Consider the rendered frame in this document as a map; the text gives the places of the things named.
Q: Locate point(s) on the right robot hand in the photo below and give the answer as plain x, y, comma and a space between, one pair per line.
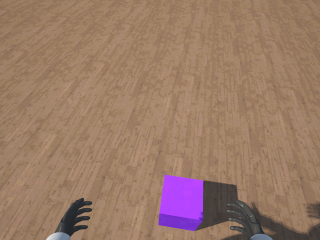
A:
251, 225

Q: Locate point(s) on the carton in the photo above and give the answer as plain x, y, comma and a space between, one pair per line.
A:
181, 203

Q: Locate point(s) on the left robot hand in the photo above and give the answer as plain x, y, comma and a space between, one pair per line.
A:
67, 223

